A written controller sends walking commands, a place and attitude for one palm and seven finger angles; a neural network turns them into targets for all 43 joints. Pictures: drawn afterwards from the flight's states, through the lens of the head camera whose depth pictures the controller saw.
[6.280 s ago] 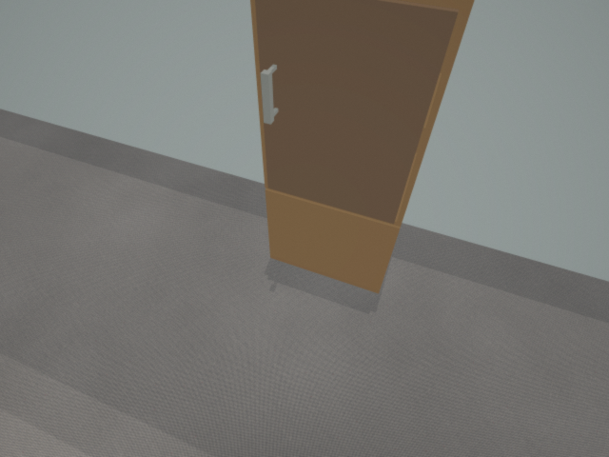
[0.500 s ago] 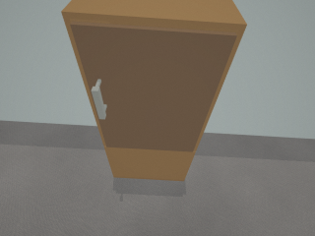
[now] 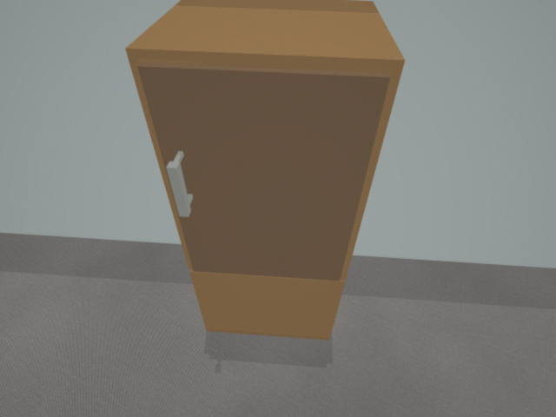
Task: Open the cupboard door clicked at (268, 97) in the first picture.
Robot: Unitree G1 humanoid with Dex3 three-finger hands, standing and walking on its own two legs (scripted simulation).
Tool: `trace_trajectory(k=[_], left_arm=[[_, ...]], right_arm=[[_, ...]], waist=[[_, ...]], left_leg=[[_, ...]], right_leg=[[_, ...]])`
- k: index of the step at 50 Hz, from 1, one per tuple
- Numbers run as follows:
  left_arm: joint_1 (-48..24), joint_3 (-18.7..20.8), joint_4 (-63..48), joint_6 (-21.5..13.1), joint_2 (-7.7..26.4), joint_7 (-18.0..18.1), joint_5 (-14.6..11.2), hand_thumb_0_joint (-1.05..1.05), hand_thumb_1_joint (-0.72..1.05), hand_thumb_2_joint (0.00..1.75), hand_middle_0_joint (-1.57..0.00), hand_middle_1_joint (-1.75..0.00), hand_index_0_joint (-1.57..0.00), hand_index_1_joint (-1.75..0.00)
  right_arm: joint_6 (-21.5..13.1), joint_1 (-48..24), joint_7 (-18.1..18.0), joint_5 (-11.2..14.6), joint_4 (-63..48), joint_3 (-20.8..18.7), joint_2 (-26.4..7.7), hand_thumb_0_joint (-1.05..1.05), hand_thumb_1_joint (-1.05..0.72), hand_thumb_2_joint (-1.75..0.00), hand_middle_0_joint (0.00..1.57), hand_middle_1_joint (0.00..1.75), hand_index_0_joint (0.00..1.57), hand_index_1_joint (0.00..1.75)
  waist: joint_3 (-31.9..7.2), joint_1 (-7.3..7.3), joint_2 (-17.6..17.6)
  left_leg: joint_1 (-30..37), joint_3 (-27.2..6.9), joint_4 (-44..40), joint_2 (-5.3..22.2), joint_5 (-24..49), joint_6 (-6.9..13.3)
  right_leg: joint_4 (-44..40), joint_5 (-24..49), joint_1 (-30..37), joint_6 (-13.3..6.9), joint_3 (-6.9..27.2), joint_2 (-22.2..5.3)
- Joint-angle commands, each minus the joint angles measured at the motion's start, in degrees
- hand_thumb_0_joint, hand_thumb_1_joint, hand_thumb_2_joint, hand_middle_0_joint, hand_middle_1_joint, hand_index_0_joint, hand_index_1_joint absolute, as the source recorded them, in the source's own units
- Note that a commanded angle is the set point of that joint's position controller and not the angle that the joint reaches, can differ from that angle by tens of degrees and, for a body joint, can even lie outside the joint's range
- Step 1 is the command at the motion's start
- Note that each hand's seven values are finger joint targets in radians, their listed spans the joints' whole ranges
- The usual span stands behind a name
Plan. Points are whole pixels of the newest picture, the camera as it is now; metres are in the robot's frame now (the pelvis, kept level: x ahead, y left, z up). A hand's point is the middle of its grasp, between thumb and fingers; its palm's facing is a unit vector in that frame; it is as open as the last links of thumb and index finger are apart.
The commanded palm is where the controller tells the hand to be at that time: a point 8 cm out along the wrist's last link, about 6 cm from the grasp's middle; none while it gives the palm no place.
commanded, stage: come to a stop and stand still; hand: left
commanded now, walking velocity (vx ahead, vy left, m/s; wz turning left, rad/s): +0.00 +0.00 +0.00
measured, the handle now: (182, 184) +0.56 +0.24 +0.02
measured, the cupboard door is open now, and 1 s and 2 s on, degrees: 0 0 0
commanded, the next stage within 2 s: none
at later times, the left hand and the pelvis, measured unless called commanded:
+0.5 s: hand out of the picture -0.02 +0.22 -0.16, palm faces +0.02 -0.97 -0.26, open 7.4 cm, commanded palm none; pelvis -0.05 +0.01 +0.01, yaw +1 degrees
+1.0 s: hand out of the picture -0.07 +0.24 -0.17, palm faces +0.06 -0.98 -0.20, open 7.4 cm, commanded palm none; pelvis -0.06 +0.05 +0.01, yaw +2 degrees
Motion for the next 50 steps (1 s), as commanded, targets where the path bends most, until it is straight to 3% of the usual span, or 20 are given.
trace_trajectory(k=[1,4,7,10,14,18,25,28,32,37,42,50], left_arm=[[-3.6,2.4,-4.2,-2.3,11.2,0.6,-0.1,0.0,0.9,0.9,-0.2,-0.3,-0.2,-0.3],[-5.9,2.8,-4.1,-2.1,12.9,0.5,-0.2,0.0,0.9,0.9,-0.2,-0.3,-0.2,-0.3],[-6.5,2.8,-3.5,-1.6,13.0,0.4,-0.1,0.0,0.9,0.9,-0.2,-0.3,-0.2,-0.3],[-5.3,2.9,-2.3,-1.3,13.3,0.1,0.0,0.0,0.9,0.9,-0.2,-0.3,-0.2,-0.3],[-2.4,2.4,0.1,-1.4,11.7,-0.4,-0.2,0.0,0.9,0.9,-0.2,-0.3,-0.2,-0.3],[-1.7,1.9,1.6,-1.5,11.1,-0.4,-0.2,0.0,0.9,0.9,-0.2,-0.3,-0.2,-0.3],[-1.6,1.4,3.2,-1.8,10.7,0.1,-0.3,0.0,0.9,0.9,-0.2,-0.3,-0.2,-0.3],[-1.9,1.3,3.4,-1.6,10.4,0.3,-0.3,0.0,0.9,0.9,-0.2,-0.3,-0.2,-0.3],[0.2,1.0,4.5,-1.5,8.4,0.3,-0.1,0.0,0.9,0.9,-0.2,-0.3,-0.2,-0.3],[2.4,1.0,5.3,-1.0,6.8,0.2,0.4,0.0,0.9,0.9,-0.2,-0.3,-0.2,-0.3],[3.8,1.0,5.7,-0.7,5.9,0.0,0.5,0.0,0.9,0.9,-0.2,-0.3,-0.2,-0.3],[3.4,0.9,5.9,-1.3,6.8,0.3,0.6,0.0,0.9,0.9,-0.2,-0.3,-0.2,-0.3]], right_arm=[[-0.3,2.1,0.9,-0.1,-2.8,-1.3,-7.2,0.0,-0.9,-0.9,0.2,0.3,0.2,0.3],[-0.2,3.2,1.3,-0.2,-1.7,-1.5,-8.7,0.0,-0.9,-0.9,0.2,0.3,0.2,0.3],[-0.1,4.2,1.7,-0.4,-0.5,-1.3,-9.0,0.0,-0.9,-0.9,0.2,0.3,0.2,0.3],[-0.1,3.2,1.9,-0.6,-0.2,-1.3,-10.3,0.0,-0.9,-0.9,0.2,0.3,0.2,0.3],[-0.6,0.9,1.7,-0.6,0.5,-0.8,-10.7,0.0,-0.9,-0.9,0.2,0.3,0.2,0.3],[-0.8,1.0,1.6,-0.3,2.0,-0.5,-10.4,0.0,-0.9,-0.9,0.2,0.3,0.2,0.3],[-0.3,4.7,1.6,0.1,5.6,-0.2,-8.2,0.0,-0.9,-0.9,0.2,0.3,0.2,0.3],[-0.3,5.7,1.5,0.1,6.7,-0.2,-7.6,0.0,-0.9,-0.9,0.2,0.3,0.2,0.3],[-0.7,3.7,1.3,0.0,6.7,-0.1,-7.3,0.0,-0.9,-0.9,0.2,0.3,0.2,0.3],[-0.5,1.6,1.2,0.1,6.2,-0.4,-7.5,0.0,-0.9,-0.9,0.2,0.3,0.2,0.3],[-0.4,-0.6,1.1,0.3,5.6,-0.8,-8.0,0.0,-0.9,-0.9,0.2,0.3,0.2,0.3],[-0.3,-1.3,1.2,0.4,5.3,-1.0,-8.7,0.0,-0.9,-0.9,0.2,0.3,0.2,0.3]], waist=[[4.6,-2.23,-5.9],[3.9,-2.79,-5.2],[3.9,-2.62,-2.1],[5.6,-1.37,0.2],[3.2,0.82,1.7],[2.4,1.07,-0.1],[3.6,-0.67,-3.8],[3.9,-1.15,-1.9],[4.6,0.27,1.1],[5.6,1.18,1.5],[5.0,1.69,1.8],[5.5,0.42,-1.4]], left_leg=[[-3.3,-6.1,-4.5,3.4,-0.9,0.8],[-1.3,-5.8,-4.1,2.8,-1.5,0.8],[-1.8,-6.7,-7.3,3.3,-3.9,1.0],[-8.5,-9.7,-12.2,4.7,-10.8,1.5],[-14.5,-12.1,-16.6,6.6,-12.4,1.4],[-15.1,-12.0,-16.9,6.8,-11.9,1.0],[-9.8,-9.1,-12.0,5.0,-7.4,0.6],[-8.6,-9.3,-12.3,5.3,-7.7,0.5],[-12.9,-11.8,-17.0,7.3,-11.3,0.9],[-16.4,-13.5,-20.3,8.4,-17.0,1.2],[-17.0,-13.7,-21.2,9.0,-17.9,1.4],[-11.1,-13.6,-20.0,8.5,-15.4,1.1]], right_leg=[[-18.3,-15.9,-5.1,-3.1,19.4,-11.4],[-20.5,-19.1,-7.2,-2.3,18.3,-11.9],[-19.8,-19.5,-7.1,-0.9,15.5,-10.6],[-17.9,-19.2,-4.2,0.5,13.1,-8.4],[-12.9,-10.6,4.9,1.3,10.1,-6.8],[-12.4,-9.5,6.8,1.2,10.4,-7.4],[-17.3,-16.3,-0.1,0.2,14.6,-9.9],[-17.0,-16.4,-2.0,0.3,13.8,-9.5],[-13.1,-10.4,2.0,1.1,11.3,-7.3],[-9.9,-8.3,3.9,1.9,9.0,-5.9],[-6.8,-4.6,5.5,2.3,7.7,-5.2],[-10.6,-8.3,-0.1,1.5,10.8,-6.1]])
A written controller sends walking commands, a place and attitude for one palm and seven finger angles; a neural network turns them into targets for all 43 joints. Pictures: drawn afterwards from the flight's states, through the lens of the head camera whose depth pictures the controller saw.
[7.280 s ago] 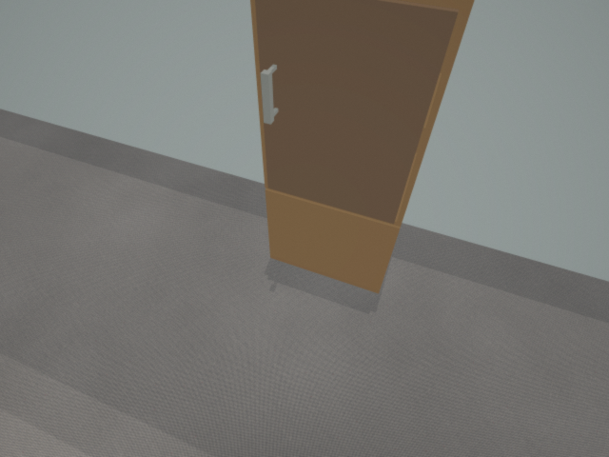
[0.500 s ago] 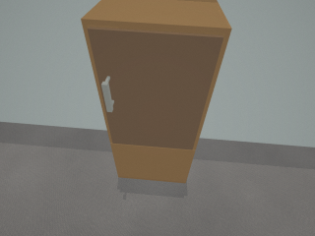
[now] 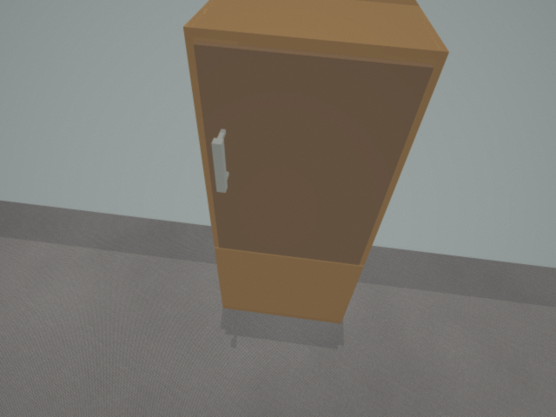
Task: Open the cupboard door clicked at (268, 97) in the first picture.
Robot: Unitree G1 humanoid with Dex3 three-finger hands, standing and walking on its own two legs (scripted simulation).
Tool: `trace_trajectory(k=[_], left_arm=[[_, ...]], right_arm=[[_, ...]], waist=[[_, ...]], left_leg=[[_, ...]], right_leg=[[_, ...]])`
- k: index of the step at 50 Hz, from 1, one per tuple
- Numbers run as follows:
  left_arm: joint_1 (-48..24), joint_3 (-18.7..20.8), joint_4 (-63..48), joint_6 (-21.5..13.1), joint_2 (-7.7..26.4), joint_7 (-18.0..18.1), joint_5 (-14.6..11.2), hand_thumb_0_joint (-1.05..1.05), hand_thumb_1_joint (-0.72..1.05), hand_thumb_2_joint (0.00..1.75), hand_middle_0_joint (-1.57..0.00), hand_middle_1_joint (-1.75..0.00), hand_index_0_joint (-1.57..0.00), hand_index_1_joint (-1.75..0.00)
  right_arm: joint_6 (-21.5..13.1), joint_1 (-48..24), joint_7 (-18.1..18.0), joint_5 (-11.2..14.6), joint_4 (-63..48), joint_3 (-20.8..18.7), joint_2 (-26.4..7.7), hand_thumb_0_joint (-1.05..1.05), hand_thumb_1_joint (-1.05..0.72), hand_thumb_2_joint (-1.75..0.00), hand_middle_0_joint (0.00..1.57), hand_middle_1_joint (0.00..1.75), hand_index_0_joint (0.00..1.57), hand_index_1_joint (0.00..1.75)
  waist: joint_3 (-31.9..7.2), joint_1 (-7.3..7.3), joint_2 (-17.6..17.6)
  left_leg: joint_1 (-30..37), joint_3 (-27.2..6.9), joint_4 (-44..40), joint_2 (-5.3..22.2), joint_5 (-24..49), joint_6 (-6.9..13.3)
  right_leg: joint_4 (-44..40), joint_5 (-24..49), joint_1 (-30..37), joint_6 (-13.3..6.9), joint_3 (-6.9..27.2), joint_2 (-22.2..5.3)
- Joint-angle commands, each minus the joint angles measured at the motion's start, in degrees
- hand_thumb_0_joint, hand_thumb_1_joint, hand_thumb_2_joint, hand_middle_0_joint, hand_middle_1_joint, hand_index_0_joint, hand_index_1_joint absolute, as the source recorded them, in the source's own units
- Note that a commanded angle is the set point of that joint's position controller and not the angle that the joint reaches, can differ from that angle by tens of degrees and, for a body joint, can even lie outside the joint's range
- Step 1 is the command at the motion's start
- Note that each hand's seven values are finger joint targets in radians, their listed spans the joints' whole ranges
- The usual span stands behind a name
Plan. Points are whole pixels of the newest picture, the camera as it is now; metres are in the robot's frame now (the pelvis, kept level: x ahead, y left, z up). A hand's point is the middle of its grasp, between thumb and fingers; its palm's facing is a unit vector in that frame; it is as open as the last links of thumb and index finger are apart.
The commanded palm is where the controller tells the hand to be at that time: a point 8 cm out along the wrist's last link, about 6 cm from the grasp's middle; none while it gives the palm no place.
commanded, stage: come to a stop and stand still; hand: left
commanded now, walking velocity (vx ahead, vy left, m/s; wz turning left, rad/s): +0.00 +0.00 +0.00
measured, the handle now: (222, 161) +0.62 +0.17 +0.01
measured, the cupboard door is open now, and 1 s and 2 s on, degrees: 0 0 0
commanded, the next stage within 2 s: look again from close up in 1.24 s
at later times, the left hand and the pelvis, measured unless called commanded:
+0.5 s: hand out of the picture +0.03 +0.22 -0.17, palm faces +0.03 -0.97 -0.25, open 7.4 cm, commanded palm none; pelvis +0.05 +0.02 +0.00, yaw +1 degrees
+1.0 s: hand out of the picture +0.16 +0.19 -0.17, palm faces -0.02 -0.97 -0.23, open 7.3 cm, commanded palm none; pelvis +0.09 -0.01 +0.01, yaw +0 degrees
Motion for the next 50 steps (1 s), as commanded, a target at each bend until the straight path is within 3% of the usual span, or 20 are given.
trace_trajectory(k=[1,5,10,13,16,20,25,28,32,36,40,45,50], left_arm=[[0.9,1.3,-2.6,-1.5,7.6,0.8,-0.2,0.0,0.9,0.9,-0.2,-0.3,-0.2,-0.3],[2.1,1.4,-2.1,-1.2,7.8,0.8,0.0,0.0,0.9,0.9,-0.2,-0.3,-0.2,-0.3],[2.7,1.3,-1.5,-1.3,8.0,0.7,-0.2,0.0,0.9,0.9,-0.2,-0.3,-0.2,-0.3],[1.6,1.0,-1.5,-1.6,8.5,1.0,-0.4,0.0,0.9,0.9,-0.2,-0.3,-0.2,-0.3],[2.0,1.0,-1.2,-1.2,8.8,1.2,-0.3,0.0,0.9,0.9,-0.2,-0.3,-0.2,-0.3],[1.6,0.7,-1.0,-1.4,8.8,1.2,-0.5,0.0,0.9,0.9,-0.2,-0.3,-0.2,-0.3],[0.3,0.4,-1.1,-1.7,8.7,1.4,-0.8,0.0,0.9,0.9,-0.2,-0.3,-0.2,-0.3],[-0.6,0.3,-1.2,-1.9,8.8,1.7,-1.1,0.0,0.9,0.9,-0.2,-0.3,-0.2,-0.3],[-1.9,0.3,-1.4,-1.7,8.9,1.9,-1.3,0.0,0.9,0.9,-0.2,-0.3,-0.2,-0.3],[-3.3,0.2,-1.5,-1.8,9.1,1.8,-1.3,0.0,0.9,0.9,-0.2,-0.3,-0.2,-0.3],[-4.9,0.1,-1.7,-1.8,9.1,1.6,-1.3,0.0,0.9,0.9,-0.2,-0.3,-0.2,-0.3],[-6.4,0.2,-2.1,-2.0,9.7,1.5,-1.3,0.0,0.9,0.9,-0.2,-0.3,-0.2,-0.3],[-7.0,0.4,-2.5,-2.2,10.1,1.4,-1.4,0.0,0.9,0.9,-0.2,-0.3,-0.2,-0.3]], right_arm=[[-1.0,-0.1,-0.3,-0.1,-3.0,-2.0,-9.8,0.0,-0.9,-0.9,0.2,0.3,0.2,0.3],[-0.9,-1.4,-0.3,-0.1,-3.2,-2.3,-11.0,0.0,-0.9,-0.9,0.2,0.3,0.2,0.3],[-1.4,-2.2,-0.4,0.1,-3.2,-2.2,-11.2,0.0,-0.9,-0.9,0.2,0.3,0.2,0.3],[-1.5,-2.0,-0.4,0.2,-2.9,-2.0,-11.2,0.0,-0.9,-0.9,0.2,0.3,0.2,0.3],[-1.5,-1.8,-0.5,0.3,-2.6,-2.0,-11.5,0.0,-0.9,-0.9,0.2,0.3,0.2,0.3],[-1.5,-1.6,-0.5,0.2,-2.4,-1.9,-11.5,0.0,-0.9,-0.9,0.2,0.3,0.2,0.3],[-1.9,-0.9,-0.7,0.3,-1.7,-1.6,-10.9,0.0,-0.9,-0.9,0.2,0.3,0.2,0.3],[-2.2,-0.4,-1.0,0.4,-1.4,-1.3,-10.2,0.0,-0.9,-0.9,0.2,0.3,0.2,0.3],[-2.2,-0.4,-1.3,0.4,-0.9,-1.0,-9.7,0.0,-0.9,-0.9,0.2,0.3,0.2,0.3],[-2.0,-0.7,-1.2,0.3,-0.6,-0.8,-9.4,0.0,-0.9,-0.9,0.2,0.3,0.2,0.3],[-1.9,-1.7,-1.0,0.2,-0.2,-0.6,-9.2,0.0,-0.9,-0.9,0.2,0.3,0.2,0.3],[-2.1,-2.1,-0.9,0.1,0.0,-0.5,-9.4,0.0,-0.9,-0.9,0.2,0.3,0.2,0.3],[-2.3,-2.4,-0.9,0.0,0.3,-0.5,-9.7,0.0,-0.9,-0.9,0.2,0.3,0.2,0.3]], waist=[[3.3,-0.94,0.5],[4.4,-0.33,0.6],[2.7,-0.1,1.8],[3.6,-0.71,0.8],[4.8,-0.31,2.8],[4.8,-0.46,0.6],[2.3,-0.85,-0.1],[-0.8,-1.11,0.4],[-2.3,-1.2,2.2],[-2.6,-1.4,0.3],[-0.6,-1.24,0.4],[-1.1,-1.33,0.2],[-2.7,-1.36,0.7]], left_leg=[[-7.1,-15.1,-14.4,11.9,-21.9,-2.2],[-9.4,-16.0,-16.2,12.8,-25.6,-2.1],[-6.7,-16.0,-16.6,13.3,-21.8,-2.6],[-4.7,-16.7,-17.0,13.3,-17.8,-3.5],[-4.9,-17.7,-18.7,13.9,-19.1,-4.5],[-4.0,-16.5,-17.6,13.2,-15.9,-4.3],[1.1,-14.6,-15.1,12.6,-3.1,-5.0],[5.3,-12.1,-11.2,12.1,13.4,-5.5],[8.0,-10.5,-8.8,11.8,24.2,-5.8],[7.8,-10.0,-8.3,11.7,23.0,-5.2],[6.1,-10.1,-9.7,11.6,15.2,-4.6],[6.2,-10.0,-10.3,11.6,12.7,-4.3],[7.8,-9.7,-10.0,11.7,15.4,-4.4]], right_leg=[[-4.1,-10.4,1.0,-1.9,7.8,-4.1],[-2.6,-9.6,2.4,-1.4,6.5,-3.3],[-1.8,-4.5,3.7,-1.5,6.2,-3.4],[-2.1,-2.8,2.5,-2.0,6.8,-3.9],[-0.7,-2.8,2.2,-1.6,5.9,-3.5],[-2.1,-1.7,3.0,-1.7,6.7,-4.1],[-2.6,2.8,3.8,-1.8,7.2,-4.8],[-1.9,7.8,5.6,-1.8,7.0,-5.0],[-1.0,11.2,7.1,-1.9,6.5,-4.9],[-1.2,14.5,8.5,-2.2,7.1,-5.3],[-3.1,11.6,8.6,-2.0,7.9,-5.7],[-4.0,12.4,9.2,-2.2,8.6,-6.0],[-4.0,14.6,10.1,-2.4,8.5,-6.1]])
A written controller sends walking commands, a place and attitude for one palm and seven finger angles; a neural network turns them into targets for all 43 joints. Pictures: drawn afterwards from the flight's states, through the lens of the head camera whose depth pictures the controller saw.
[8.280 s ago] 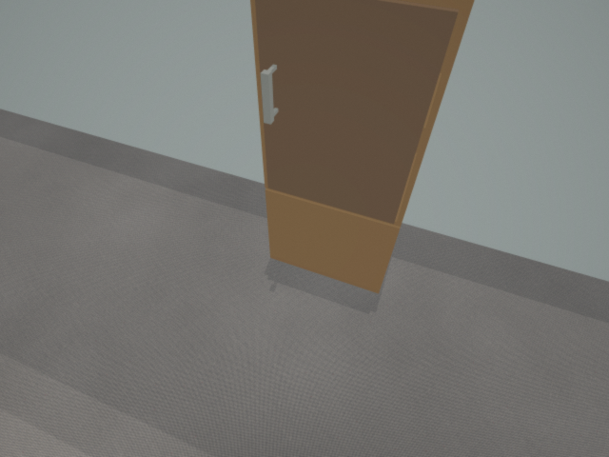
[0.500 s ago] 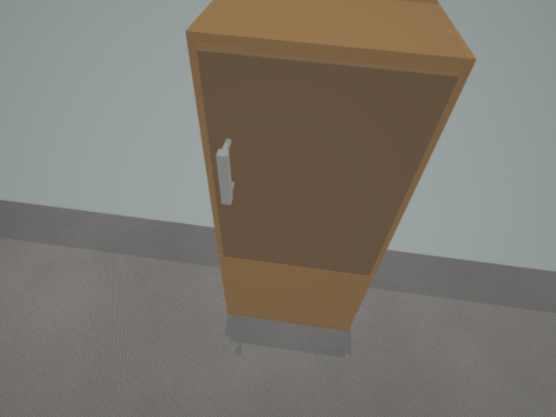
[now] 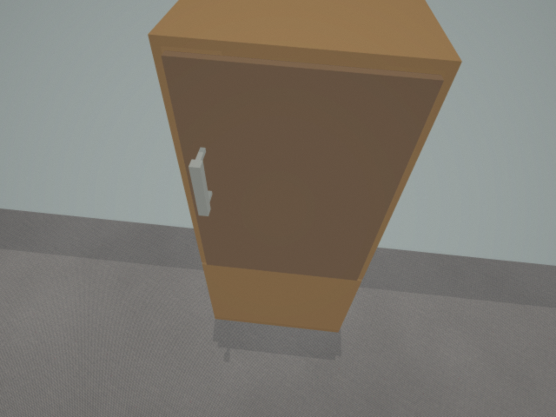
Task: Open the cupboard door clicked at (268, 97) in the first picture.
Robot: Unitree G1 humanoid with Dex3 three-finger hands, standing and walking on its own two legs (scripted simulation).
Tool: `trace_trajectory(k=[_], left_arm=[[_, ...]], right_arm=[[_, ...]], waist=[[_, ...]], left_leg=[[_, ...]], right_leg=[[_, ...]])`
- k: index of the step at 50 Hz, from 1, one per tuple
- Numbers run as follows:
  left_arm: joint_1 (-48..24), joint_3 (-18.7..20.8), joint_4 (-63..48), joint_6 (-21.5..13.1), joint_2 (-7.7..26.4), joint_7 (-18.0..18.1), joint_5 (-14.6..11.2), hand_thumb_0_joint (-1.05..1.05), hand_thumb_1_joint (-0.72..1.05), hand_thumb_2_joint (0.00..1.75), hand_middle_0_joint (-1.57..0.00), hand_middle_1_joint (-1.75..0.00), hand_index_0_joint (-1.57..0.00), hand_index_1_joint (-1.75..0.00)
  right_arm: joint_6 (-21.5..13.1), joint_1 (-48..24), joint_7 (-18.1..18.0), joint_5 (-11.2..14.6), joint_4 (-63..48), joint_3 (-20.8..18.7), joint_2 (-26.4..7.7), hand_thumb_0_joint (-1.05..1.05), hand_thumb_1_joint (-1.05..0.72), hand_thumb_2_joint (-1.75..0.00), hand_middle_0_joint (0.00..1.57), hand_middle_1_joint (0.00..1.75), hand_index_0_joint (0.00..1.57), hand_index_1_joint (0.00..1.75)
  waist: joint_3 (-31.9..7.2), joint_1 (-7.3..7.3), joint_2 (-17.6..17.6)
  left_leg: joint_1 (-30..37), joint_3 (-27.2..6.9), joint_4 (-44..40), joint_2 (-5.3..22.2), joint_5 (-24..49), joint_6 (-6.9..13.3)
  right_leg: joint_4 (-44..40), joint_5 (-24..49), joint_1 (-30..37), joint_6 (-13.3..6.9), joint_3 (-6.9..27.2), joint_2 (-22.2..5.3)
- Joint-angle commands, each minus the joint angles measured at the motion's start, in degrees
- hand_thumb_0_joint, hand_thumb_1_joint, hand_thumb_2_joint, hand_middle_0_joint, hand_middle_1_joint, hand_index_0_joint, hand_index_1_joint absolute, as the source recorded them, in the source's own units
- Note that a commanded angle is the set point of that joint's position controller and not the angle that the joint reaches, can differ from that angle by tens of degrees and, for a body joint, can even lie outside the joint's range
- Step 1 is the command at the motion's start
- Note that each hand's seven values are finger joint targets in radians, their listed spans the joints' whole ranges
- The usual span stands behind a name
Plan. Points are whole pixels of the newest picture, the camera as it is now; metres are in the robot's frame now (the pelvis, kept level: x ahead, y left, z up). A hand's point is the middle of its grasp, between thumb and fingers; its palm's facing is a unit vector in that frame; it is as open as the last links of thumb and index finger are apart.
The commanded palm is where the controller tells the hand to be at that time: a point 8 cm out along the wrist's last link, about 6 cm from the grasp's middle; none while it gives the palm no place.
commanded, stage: come to a stop and stand still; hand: left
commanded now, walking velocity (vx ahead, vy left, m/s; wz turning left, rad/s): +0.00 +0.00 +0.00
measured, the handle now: (203, 182) +0.53 +0.18 +0.00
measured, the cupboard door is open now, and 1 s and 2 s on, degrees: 0 0 0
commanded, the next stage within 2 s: look again from close up in 0.24 s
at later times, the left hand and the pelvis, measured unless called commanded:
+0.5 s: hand out of the picture +0.03 +0.20 -0.17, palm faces -0.02 -0.97 -0.25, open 7.4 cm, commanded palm none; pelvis +0.00 -0.01 +0.00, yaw +0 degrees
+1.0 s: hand out of the picture +0.05 +0.21 -0.17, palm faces +0.06 -0.97 -0.25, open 7.4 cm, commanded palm +0.09 +0.25 -0.07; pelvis -0.01 -0.01 +0.00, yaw +0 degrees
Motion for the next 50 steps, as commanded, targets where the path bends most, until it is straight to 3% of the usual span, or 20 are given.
trace_trajectory(k=[1,20,30,37,45,47,48,49,50], left_arm=[[1.6,1.8,-2.2,-1.1,9.0,0.7,-0.1,0.0,0.9,0.9,-0.2,-0.3,-0.2,-0.3],[1.7,1.4,-1.1,-1.0,9.8,0.4,-0.2,0.0,0.9,0.9,-0.2,-0.3,-0.2,-0.3],[2.7,1.2,-0.5,-0.9,9.7,0.4,-0.2,0.0,0.9,0.9,-0.2,-0.3,-0.2,-0.3],[3.1,1.3,-0.4,-1.2,10.0,0.5,-0.2,0.0,0.9,0.9,-0.2,-0.3,-0.2,-0.3],[2.7,1.3,-0.4,-1.0,9.8,0.5,-0.2,0.0,0.9,0.9,-0.2,-0.3,-0.2,-0.3],[2.7,1.4,-0.4,-1.0,10.0,0.5,-0.1,0.0,0.9,0.9,-0.2,-0.3,-0.2,-0.3],[8.3,0.1,0.9,-2.2,4.3,2.8,0.4,0.0,0.9,0.9,-0.2,-0.3,-0.2,-0.3],[-33.9,21.5,-80.4,-13.5,27.0,1.4,-9.7,0.0,0.88,0.89,-0.2,-0.32,-0.2,-0.32],[-7.9,15.3,-64.7,-10.4,19.2,0.9,-5.5,0.0,0.85,0.88,-0.2,-0.33,-0.2,-0.33]], right_arm=[[-0.9,0.9,-0.5,-0.1,-2.1,-2.0,-9.7,0.0,-0.9,-0.9,0.2,0.3,0.2,0.3],[-0.7,0.5,-0.3,-0.1,-1.4,-1.4,-11.3,0.0,-0.9,-0.9,0.2,0.3,0.2,0.3],[-0.7,1.0,-0.3,-0.1,-1.2,-1.2,-11.4,0.0,-0.9,-0.9,0.2,0.3,0.2,0.3],[-1.0,1.5,-0.4,0.0,-1.3,-1.4,-11.3,0.0,-0.9,-0.9,0.2,0.3,0.2,0.3],[-0.9,1.4,-0.5,0.0,-1.2,-1.4,-11.5,0.0,-0.9,-0.9,0.2,0.3,0.2,0.3],[-0.9,1.4,-0.5,0.0,-1.2,-1.5,-11.5,0.0,-0.9,-0.9,0.2,0.3,0.2,0.3],[-1.7,1.1,-0.2,0.4,-4.9,0.1,-6.7,0.0,-0.9,-0.9,0.2,0.3,0.2,0.3],[-8.4,5.5,-2.4,3.4,-24.9,-2.6,-13.0,0.0,-0.9,-0.9,0.2,0.3,0.2,0.3],[-13.3,-0.8,-3.1,1.9,-23.8,-0.5,-10.1,0.0,-0.9,-0.9,0.2,0.3,0.2,0.3]], waist=[[-3.1,0.38,1.0],[-0.7,0.32,0.6],[0.3,0.42,1.0],[-2.0,0.29,0.6],[-0.3,0.35,0.7],[-0.5,0.42,1.1],[-0.6,1.2,4.1],[-27.4,-3.97,11.4],[-18.9,0.88,20.2]], left_leg=[[-1.2,-8.9,-3.1,11.7,20.8,-3.8],[-2.1,-9.5,-6.5,12.2,11.0,-3.5],[-2.7,-9.9,-7.4,12.1,9.7,-3.6],[-0.7,-9.4,-6.0,12.1,15.4,-3.6],[-1.7,-9.7,-7.1,12.3,13.0,-3.8],[-1.6,-9.5,-6.8,12.4,14.0,-3.8],[-3.0,-5.7,3.8,13.8,33.6,-4.5],[10.1,-13.3,0.4,6.8,42.5,-10.2],[12.7,-10.4,-0.7,9.6,50.0,-10.1]], right_leg=[[-0.5,17.1,3.1,-2.8,6.8,-7.4],[-4.1,10.0,2.2,-2.5,7.5,-7.2],[-4.6,8.3,1.6,-2.3,7.3,-7.2],[-3.6,12.3,2.5,-2.6,7.1,-7.4],[-3.8,9.5,1.8,-2.4,7.1,-7.1],[-3.7,10.2,2.0,-2.4,6.9,-7.2],[4.1,25.3,-1.1,-0.6,4.7,-7.9],[8.0,14.4,2.7,-1.1,0.5,-0.3],[12.1,-0.9,-6.3,-2.8,-0.6,-0.5]])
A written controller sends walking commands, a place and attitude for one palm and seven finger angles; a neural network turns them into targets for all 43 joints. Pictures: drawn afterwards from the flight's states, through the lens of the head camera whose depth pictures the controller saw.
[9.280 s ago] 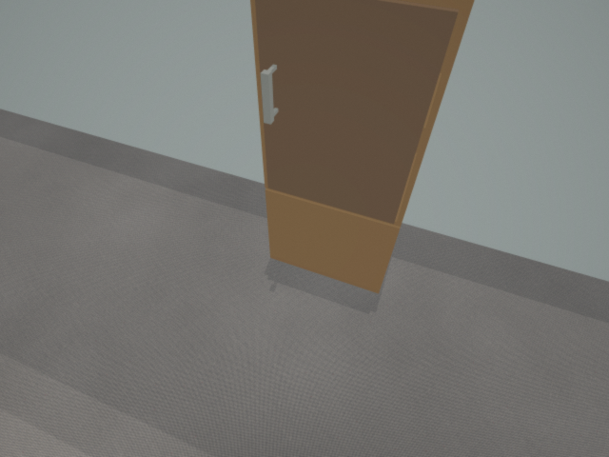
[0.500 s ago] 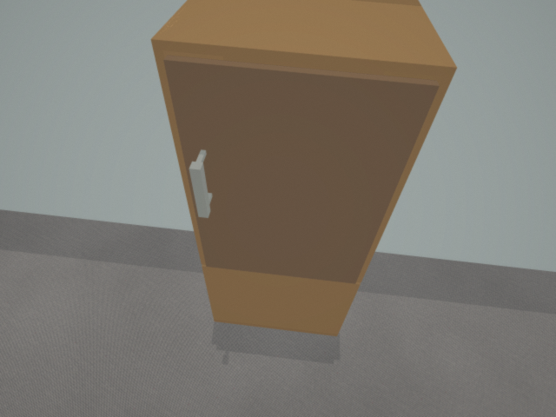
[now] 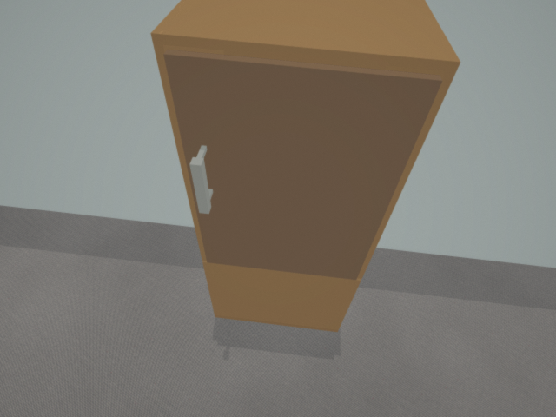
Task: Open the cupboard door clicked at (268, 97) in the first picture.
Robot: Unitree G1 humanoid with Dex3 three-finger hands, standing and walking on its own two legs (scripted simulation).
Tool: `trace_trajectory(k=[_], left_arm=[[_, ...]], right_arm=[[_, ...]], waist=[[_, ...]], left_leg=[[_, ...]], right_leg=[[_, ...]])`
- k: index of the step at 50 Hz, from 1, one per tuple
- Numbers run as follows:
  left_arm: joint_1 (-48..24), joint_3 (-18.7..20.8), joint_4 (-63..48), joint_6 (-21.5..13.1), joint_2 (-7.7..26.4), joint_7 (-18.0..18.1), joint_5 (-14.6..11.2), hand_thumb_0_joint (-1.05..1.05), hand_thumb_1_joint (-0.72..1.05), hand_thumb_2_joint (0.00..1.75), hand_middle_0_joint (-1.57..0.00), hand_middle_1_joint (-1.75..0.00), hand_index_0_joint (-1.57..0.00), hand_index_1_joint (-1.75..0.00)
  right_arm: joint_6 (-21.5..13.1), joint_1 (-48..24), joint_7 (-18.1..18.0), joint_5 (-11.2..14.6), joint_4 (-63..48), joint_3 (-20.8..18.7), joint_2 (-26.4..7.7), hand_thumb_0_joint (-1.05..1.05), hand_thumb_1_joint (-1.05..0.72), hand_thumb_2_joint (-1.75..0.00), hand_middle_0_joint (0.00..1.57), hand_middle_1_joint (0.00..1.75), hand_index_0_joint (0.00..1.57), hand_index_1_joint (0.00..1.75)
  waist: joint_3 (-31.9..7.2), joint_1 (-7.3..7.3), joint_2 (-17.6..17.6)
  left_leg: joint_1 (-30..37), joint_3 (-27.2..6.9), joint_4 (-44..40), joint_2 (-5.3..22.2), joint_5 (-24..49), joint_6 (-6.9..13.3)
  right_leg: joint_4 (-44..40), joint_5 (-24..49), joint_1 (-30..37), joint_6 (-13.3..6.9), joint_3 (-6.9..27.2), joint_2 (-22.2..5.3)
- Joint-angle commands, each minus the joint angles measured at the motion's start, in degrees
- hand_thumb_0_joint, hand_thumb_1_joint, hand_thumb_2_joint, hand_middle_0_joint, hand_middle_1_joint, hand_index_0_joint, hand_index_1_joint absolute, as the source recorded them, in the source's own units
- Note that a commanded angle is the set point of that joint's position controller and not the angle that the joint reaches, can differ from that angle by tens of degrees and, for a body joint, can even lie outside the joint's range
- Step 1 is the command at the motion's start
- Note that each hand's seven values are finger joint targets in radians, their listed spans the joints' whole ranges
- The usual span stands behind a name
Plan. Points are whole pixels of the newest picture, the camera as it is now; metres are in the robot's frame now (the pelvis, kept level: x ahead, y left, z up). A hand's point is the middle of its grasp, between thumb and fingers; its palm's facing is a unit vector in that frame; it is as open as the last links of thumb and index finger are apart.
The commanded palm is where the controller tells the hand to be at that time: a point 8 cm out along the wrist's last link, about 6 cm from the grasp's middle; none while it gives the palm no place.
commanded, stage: raise the hand with hooked fingers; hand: left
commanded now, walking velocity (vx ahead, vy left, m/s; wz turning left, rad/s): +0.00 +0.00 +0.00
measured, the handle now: (204, 180) +0.54 +0.18 +0.00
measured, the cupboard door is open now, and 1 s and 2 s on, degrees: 0 0 0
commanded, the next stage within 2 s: none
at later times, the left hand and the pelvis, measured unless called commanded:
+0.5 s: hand (119, 411) +0.14 +0.22 -0.05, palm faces +0.11 -0.99 -0.06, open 9.3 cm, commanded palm +0.14 +0.27 -0.04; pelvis -0.04 -0.05 -0.09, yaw +5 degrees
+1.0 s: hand (112, 365) +0.19 +0.25 -0.04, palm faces -0.08 -1.00 -0.03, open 12.3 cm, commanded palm +0.17 +0.30 -0.01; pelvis -0.04 -0.01 -0.08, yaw +3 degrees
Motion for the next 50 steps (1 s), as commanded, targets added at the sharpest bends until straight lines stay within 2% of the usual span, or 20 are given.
trace_trajectory(k=[1,2,3,4,6,9,10,12,14,16,19,22,26,29,31,33,36,40,44,50], left_arm=[[-9.5,10.3,-50.7,-10.7,12.3,2.9,-6.4,0.0,0.83,0.87,-0.21,-0.34,-0.21,-0.34],[3.5,4.0,-44.6,-7.8,-0.3,1.4,-8.2,0.0,0.81,0.86,-0.21,-0.36,-0.21,-0.36],[-7.1,5.2,-52.8,-10.5,2.0,-0.3,-10.2,0.0,0.78,0.85,-0.21,-0.37,-0.21,-0.37],[-5.8,8.6,-50.4,-13.5,5.3,-2.5,-10.6,0.0,0.76,0.84,-0.21,-0.39,-0.21,-0.39],[7.2,12.0,-37.3,-19.2,3.7,-7.8,-12.2,0.0,0.71,0.82,-0.21,-0.42,-0.21,-0.42],[13.1,11.0,-31.6,-31.4,-0.2,-18.1,-16.0,0.0,0.64,0.79,-0.22,-0.47,-0.22,-0.47],[13.5,11.2,-31.9,-35.0,0.8,-21.9,-17.0,0.0,0.62,0.78,-0.22,-0.48,-0.22,-0.48],[13.0,15.3,-31.3,-39.3,7.3,-29.5,-17.9,0.0,0.57,0.76,-0.22,-0.51,-0.22,-0.51],[6.7,21.4,-35.8,-39.3,16.4,-34.4,-18.7,0.0,0.53,0.74,-0.23,-0.54,-0.23,-0.54],[-2.8,25.7,-43.5,-37.5,21.3,-35.2,-21.5,0.0,0.48,0.72,-0.23,-0.57,-0.23,-0.57],[-12.7,27.0,-58.4,-38.7,20.6,-32.9,-25.5,0.0,0.41,0.69,-0.24,-0.62,-0.24,-0.62],[-13.2,23.5,-65.2,-39.8,18.9,-31.3,-25.0,0.0,0.34,0.66,-0.24,-0.66,-0.24,-0.66],[-12.9,17.1,-54.1,-33.9,15.2,-34.1,-22.9,0.0,0.25,0.62,-0.25,-0.72,-0.25,-0.72],[-8.2,19.2,-46.9,-25.5,19.7,-36.8,-21.0,0.0,0.18,0.59,-0.25,-0.76,-0.25,-0.76],[-6.0,24.8,-44.4,-20.5,23.9,-37.7,-22.6,0.0,0.13,0.57,-0.25,-0.8,-0.25,-0.8],[-4.8,28.9,-49.0,-19.8,25.2,-36.7,-24.7,0.0,0.08,0.55,-0.26,-0.82,-0.26,-0.82],[-4.4,31.6,-53.5,-23.3,23.8,-33.4,-27.5,0.0,0.01,0.52,-0.26,-0.87,-0.26,-0.87],[-3.9,25.0,-51.8,-27.2,17.2,-31.2,-25.2,0.0,-0.08,0.48,-0.27,-0.93,-0.27,-0.93],[-7.9,20.5,-49.2,-25.6,17.2,-33.3,-22.4,0.0,-0.17,0.44,-0.28,-0.99,-0.28,-0.99],[-12.3,25.6,-59.6,-25.6,24.3,-31.5,-21.9,0.0,-0.31,0.38,-0.29,-1.08,-0.29,-1.08]], right_arm=[[-13.5,-0.9,-2.8,0.6,-17.4,-1.9,-8.8,0.0,-0.9,-0.9,0.2,0.3,0.2,0.3],[-13.4,1.6,-1.5,1.3,-17.5,-2.3,-4.7,0.0,-0.9,-0.9,0.2,0.3,0.2,0.3],[-14.3,-0.9,-0.6,0.8,-22.5,-3.0,-8.6,0.0,-0.9,-0.9,0.2,0.3,0.2,0.3],[-14.8,-0.6,-0.5,0.2,-23.8,-4.0,-9.3,0.0,-0.9,-0.9,0.2,0.3,0.2,0.3],[-14.6,-0.7,0.1,0.1,-27.1,-4.2,-9.7,0.0,-0.9,-0.9,0.2,0.3,0.2,0.3],[-15.0,-3.7,1.2,1.0,-32.1,-4.4,-9.1,0.0,-0.9,-0.9,0.2,0.3,0.2,0.3],[-15.7,-4.7,1.6,1.3,-34.2,-4.7,-9.2,0.0,-0.9,-0.9,0.2,0.3,0.2,0.3],[-16.1,-4.8,2.6,1.8,-38.1,-4.9,-10.4,0.0,-0.9,-0.9,0.2,0.3,0.2,0.3],[-15.8,-4.9,2.2,2.2,-41.3,-4.4,-10.6,0.0,-0.9,-0.9,0.2,0.3,0.2,0.3],[-15.1,-4.8,1.3,1.9,-43.4,-4.3,-10.1,0.0,-0.9,-0.9,0.2,0.3,0.2,0.3],[-15.1,-2.9,0.1,1.6,-43.3,-3.5,-7.6,0.0,-0.9,-0.9,0.2,0.3,0.2,0.3],[-16.2,-0.4,-1.0,0.8,-40.1,-3.2,-8.2,0.0,-0.9,-0.9,0.2,0.3,0.2,0.3],[-17.0,0.2,-1.9,1.9,-36.8,-2.4,-9.5,0.0,-0.9,-0.9,0.2,0.3,0.2,0.3],[-16.2,0.9,-2.1,3.1,-38.1,-2.5,-10.4,0.0,-0.9,-0.9,0.2,0.3,0.2,0.3],[-15.4,-0.1,-2.0,3.2,-40.2,-2.3,-10.8,0.0,-0.9,-0.9,0.2,0.3,0.2,0.3],[-14.9,-0.6,-1.7,2.9,-41.7,-2.0,-9.7,0.0,-0.9,-0.9,0.2,0.3,0.2,0.3],[-15.5,-0.4,-1.1,2.0,-42.4,-1.7,-8.4,0.0,-0.9,-0.9,0.2,0.3,0.2,0.3],[-16.2,0.9,-0.4,2.1,-40.9,-2.2,-8.8,0.0,-0.9,-0.9,0.2,0.3,0.2,0.3],[-16.3,2.4,-0.9,2.7,-40.8,-2.5,-10.7,0.0,-0.9,-0.9,0.2,0.3,0.2,0.3],[-16.8,2.7,-1.8,2.4,-41.3,-2.4,-10.6,0.0,-0.9,-0.9,0.2,0.3,0.2,0.3]], waist=[[-15.5,-0.63,17.7],[-9.2,-1.47,12.0],[-3.7,-1.79,9.4],[-4.7,-1.49,4.6],[-2.4,0.74,-5.1],[-1.7,1.36,-20.4],[-4.1,1.77,-19.6],[-8.9,2.41,-6.9],[-15.5,3.09,-3.1],[-19.8,3.25,2.3],[-23.8,1.72,11.1],[-26.4,-0.7,11.7],[-18.8,-4.17,7.9],[-19.0,-2.32,2.1],[-21.7,0.84,1.7],[-26.6,2.49,1.2],[-26.9,3.83,1.0],[-21.1,0.89,1.6],[-18.6,-1.15,2.3],[-25.6,1.46,9.6]], left_leg=[[7.4,-9.3,0.3,8.9,44.4,-11.6],[5.5,-9.2,-0.1,9.4,36.0,-11.1],[-2.0,-9.9,2.5,8.4,28.1,-10.0],[-5.5,-9.4,6.9,7.4,19.9,-8.6],[-18.0,-8.1,14.3,4.6,9.1,-7.5],[-36.4,-6.2,23.6,2.1,-6.3,-6.1],[-40.2,-5.2,26.8,1.2,-9.3,-5.7],[-42.4,-4.1,31.2,0.3,-9.9,-6.1],[-46.9,-3.5,34.6,0.4,-11.0,-4.7],[-48.0,-4.0,37.3,1.2,-10.9,-4.1],[-43.0,-5.4,38.9,2.8,-7.0,-3.2],[-40.8,-6.5,41.1,3.9,-1.7,-2.7],[-45.1,-7.6,42.2,3.9,-5.1,-2.3],[-47.4,-7.2,39.6,4.0,-6.8,-2.1],[-47.9,-7.2,39.1,3.8,-4.0,-2.5],[-46.5,-7.2,37.7,3.7,-1.2,-2.9],[-46.0,-7.5,36.5,3.8,1.4,-3.6],[-43.8,-6.9,34.7,3.6,-0.8,-3.3],[-41.6,-8.0,32.9,3.6,-5.4,-2.8],[-29.9,-11.0,28.5,4.6,3.8,-5.3]], right_leg=[[14.8,-6.9,-8.2,-2.2,-2.2,-0.4],[13.9,-8.9,-13.1,-1.2,-1.8,-0.6],[13.9,-7.5,-13.8,-1.1,-1.8,-1.4],[11.9,-6.5,-14.5,-1.4,-2.2,-1.1],[10.7,-2.9,-16.4,-2.3,-3.1,-0.7],[17.8,-15.3,-24.7,-2.2,-1.0,-0.6],[19.1,-18.5,-25.1,-2.0,2.1,-1.2],[21.7,-18.3,-22.9,-2.9,6.5,-2.7],[23.7,-20.3,-21.2,-2.3,9.8,-3.0],[25.2,-23.8,-21.5,-2.0,12.1,-2.8],[25.7,-21.5,-21.3,-2.1,11.7,-1.8],[28.3,-12.0,-23.0,-2.1,10.4,-0.6],[26.8,-14.2,-27.5,-0.4,9.4,-0.2],[22.7,-18.6,-23.6,0.2,10.2,-1.8],[22.6,-15.6,-18.2,0.1,11.3,-2.6],[23.4,-9.9,-13.8,0.5,10.3,-3.2],[25.0,-4.2,-12.1,-0.1,9.3,-2.2],[25.8,-9.2,-20.8,-0.6,4.8,-0.3],[25.5,-15.0,-26.5,-0.9,2.4,0.2],[28.2,-7.1,-24.7,-2.2,-1.4,1.3]])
